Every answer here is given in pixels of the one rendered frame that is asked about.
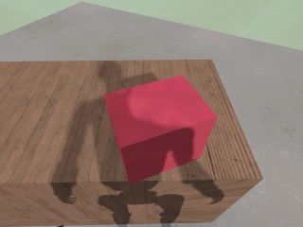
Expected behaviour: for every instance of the pedestal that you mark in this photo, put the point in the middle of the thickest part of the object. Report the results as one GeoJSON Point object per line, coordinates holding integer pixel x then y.
{"type": "Point", "coordinates": [60, 163]}

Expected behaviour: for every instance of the carton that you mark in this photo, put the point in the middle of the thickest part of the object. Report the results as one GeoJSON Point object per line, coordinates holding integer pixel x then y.
{"type": "Point", "coordinates": [159, 126]}

